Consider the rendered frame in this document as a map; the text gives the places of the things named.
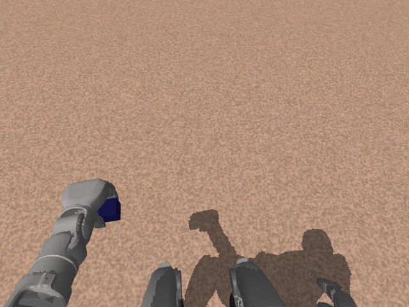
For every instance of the small box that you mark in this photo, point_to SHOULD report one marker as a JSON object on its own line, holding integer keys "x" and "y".
{"x": 110, "y": 210}

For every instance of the left robot arm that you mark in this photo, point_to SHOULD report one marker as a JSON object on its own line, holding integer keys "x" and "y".
{"x": 49, "y": 281}

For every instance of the left robot hand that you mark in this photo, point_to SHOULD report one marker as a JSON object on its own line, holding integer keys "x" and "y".
{"x": 91, "y": 193}

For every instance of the right robot hand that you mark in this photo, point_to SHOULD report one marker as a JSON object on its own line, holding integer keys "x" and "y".
{"x": 335, "y": 292}

